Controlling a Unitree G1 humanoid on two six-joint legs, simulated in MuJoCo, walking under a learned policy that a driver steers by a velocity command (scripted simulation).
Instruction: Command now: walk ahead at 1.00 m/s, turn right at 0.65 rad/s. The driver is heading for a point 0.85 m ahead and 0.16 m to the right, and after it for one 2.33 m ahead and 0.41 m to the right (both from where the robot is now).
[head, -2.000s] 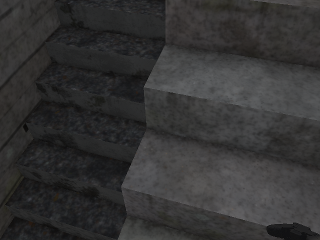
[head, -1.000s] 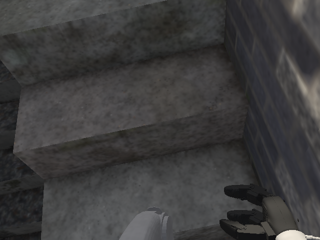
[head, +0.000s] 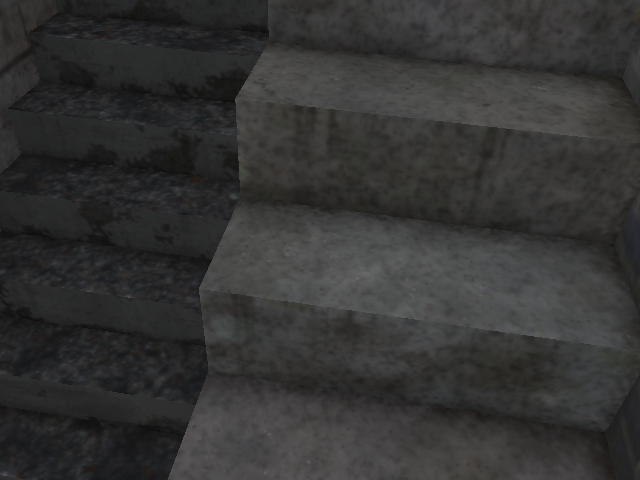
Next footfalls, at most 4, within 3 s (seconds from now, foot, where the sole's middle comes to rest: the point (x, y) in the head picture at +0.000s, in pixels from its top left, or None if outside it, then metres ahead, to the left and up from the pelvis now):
0.22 right None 0.17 -0.15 -0.56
0.70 left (368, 466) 0.48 -0.06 -0.37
1.10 right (539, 327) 0.59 -0.30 -0.17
1.44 left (314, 301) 0.57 0.03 -0.11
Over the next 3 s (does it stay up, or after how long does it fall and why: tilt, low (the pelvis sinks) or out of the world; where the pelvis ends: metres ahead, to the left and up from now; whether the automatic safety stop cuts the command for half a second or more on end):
falls after 1.94 s (tilt)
